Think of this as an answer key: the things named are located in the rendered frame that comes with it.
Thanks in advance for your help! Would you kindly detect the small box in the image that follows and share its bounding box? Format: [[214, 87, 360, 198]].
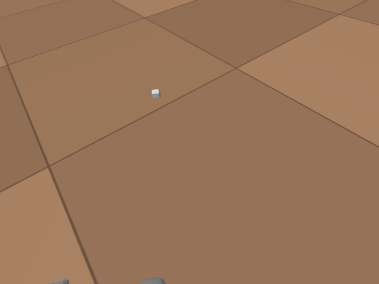
[[152, 89, 159, 98]]

